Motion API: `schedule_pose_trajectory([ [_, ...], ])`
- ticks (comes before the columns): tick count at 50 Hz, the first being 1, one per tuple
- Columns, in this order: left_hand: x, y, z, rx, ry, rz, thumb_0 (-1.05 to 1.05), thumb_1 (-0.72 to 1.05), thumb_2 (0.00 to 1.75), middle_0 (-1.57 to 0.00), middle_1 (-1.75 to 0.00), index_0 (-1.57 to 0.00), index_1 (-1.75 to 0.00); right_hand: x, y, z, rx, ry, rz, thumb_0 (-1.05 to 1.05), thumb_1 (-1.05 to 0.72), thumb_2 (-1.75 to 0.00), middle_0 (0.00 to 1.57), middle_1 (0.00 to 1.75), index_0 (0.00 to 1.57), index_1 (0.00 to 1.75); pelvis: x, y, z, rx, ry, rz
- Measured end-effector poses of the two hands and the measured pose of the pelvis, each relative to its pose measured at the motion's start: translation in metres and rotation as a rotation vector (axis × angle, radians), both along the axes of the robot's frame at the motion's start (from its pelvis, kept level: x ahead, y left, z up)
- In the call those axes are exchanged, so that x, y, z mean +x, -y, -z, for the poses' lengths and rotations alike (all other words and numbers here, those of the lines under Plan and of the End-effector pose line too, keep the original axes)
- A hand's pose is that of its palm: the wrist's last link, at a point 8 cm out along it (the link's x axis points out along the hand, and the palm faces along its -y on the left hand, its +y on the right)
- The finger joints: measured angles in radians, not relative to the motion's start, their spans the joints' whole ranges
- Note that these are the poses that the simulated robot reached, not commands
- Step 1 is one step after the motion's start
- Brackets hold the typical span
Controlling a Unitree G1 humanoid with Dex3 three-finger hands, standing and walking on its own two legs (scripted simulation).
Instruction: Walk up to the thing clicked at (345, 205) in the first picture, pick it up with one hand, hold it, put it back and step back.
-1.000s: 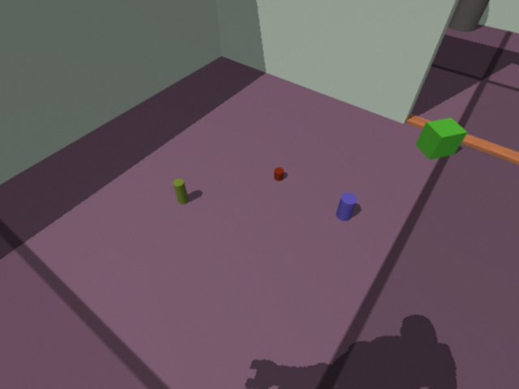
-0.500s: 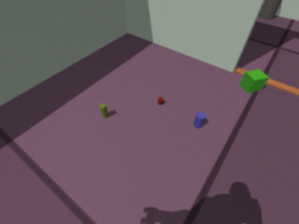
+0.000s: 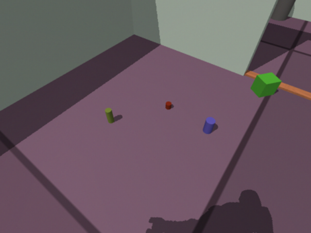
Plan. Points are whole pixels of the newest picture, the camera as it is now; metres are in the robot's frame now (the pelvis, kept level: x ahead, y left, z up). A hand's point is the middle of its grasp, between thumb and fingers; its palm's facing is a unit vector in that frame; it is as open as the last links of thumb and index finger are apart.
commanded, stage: stand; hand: left
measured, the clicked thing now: (208, 125) +0.99 -0.38 -0.72
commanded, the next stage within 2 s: walk up in 0.12 s
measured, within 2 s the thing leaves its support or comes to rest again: neither
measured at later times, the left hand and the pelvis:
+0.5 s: hand (97, 217) +0.19 +0.19 -0.15, palm faces -0.23 -0.88 -0.42, open 7.4 cm; pelvis +0.06 -0.09 -0.04, yaw -14 degrees
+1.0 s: hand (151, 145) +0.44 +0.04 -0.15, palm faces -0.52 -0.78 -0.34, open 7.4 cm; pelvis +0.23 -0.15 -0.01, yaw -27 degrees
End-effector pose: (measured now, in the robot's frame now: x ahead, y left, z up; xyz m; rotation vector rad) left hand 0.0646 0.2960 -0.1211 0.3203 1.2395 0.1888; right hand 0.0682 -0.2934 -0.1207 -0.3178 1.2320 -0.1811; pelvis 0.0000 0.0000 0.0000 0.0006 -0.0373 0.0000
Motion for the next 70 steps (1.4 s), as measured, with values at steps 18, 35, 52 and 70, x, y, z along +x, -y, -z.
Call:
schedule_pose_trajectory([
  [18,0.065,0.013,-0.013,0.015,-0.017,0.175,0.01,0.91,0.9,-0.2,-0.3,-0.2,-0.29,-0.031,0.081,-0.011,-0.096,0.105,0.164,0.01,-0.9,-0.9,0.21,0.3,0.21,0.3,0.025,0.035,0.011,0.026,0.005,0.181],
  [35,0.186,0.116,-0.002,-0.011,0.037,0.334,0.01,0.9,0.9,-0.2,-0.3,-0.21,-0.3,0.024,0.141,-0.007,-0.058,0.116,0.259,0.01,-0.9,-0.9,0.2,0.3,0.2,0.3,0.125,0.107,0.019,-0.016,0.007,0.34],
  [52,0.423,0.231,-0.013,-0.024,0.143,0.63,0.01,0.91,0.9,-0.2,-0.3,-0.2,-0.29,0.01,0.16,-0.018,-0.081,-0.034,0.504,0.01,-0.9,-0.9,0.21,0.3,0.21,0.3,0.244,0.167,0.015,0.016,-0.006,0.48],
  [70,0.512,0.306,-0.013,-0.006,0.151,0.625,0.0,0.9,0.9,-0.2,-0.3,-0.21,-0.3,0.184,0.256,0.0,-0.049,0.11,0.472,0.01,-0.9,-0.9,0.2,0.3,0.2,0.3,0.361,0.246,0.021,-0.015,0.001,0.562],
])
